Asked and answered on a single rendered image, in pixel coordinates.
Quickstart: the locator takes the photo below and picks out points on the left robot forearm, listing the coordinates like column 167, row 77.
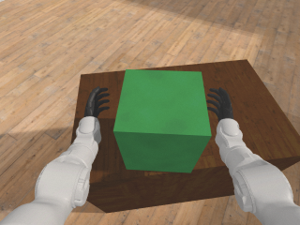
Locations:
column 84, row 149

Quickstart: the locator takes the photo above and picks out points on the robot left upper arm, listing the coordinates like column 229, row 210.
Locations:
column 61, row 187

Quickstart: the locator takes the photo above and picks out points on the carton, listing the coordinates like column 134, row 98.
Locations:
column 162, row 122

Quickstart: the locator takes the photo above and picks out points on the right robot hand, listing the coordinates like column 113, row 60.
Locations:
column 224, row 106

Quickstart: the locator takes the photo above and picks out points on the pedestal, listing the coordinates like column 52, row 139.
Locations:
column 267, row 132

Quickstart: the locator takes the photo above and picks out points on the robot right upper arm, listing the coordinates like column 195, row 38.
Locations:
column 263, row 191

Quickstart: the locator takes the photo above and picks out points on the left robot hand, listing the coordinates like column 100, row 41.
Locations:
column 93, row 102

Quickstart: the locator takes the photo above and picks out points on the right robot forearm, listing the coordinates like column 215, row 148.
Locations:
column 234, row 152

